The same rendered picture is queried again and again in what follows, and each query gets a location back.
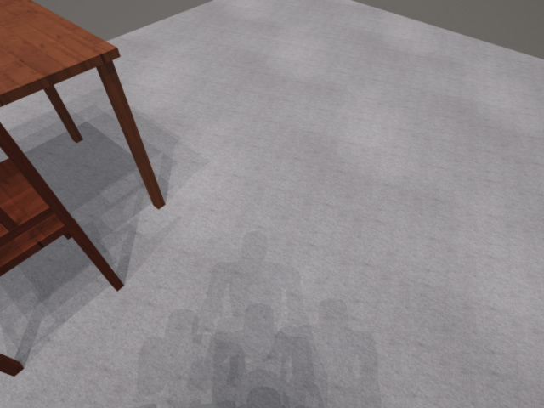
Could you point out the table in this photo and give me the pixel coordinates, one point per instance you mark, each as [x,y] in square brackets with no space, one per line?
[39,48]

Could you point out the chair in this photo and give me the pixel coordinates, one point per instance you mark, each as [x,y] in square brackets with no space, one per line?
[31,217]

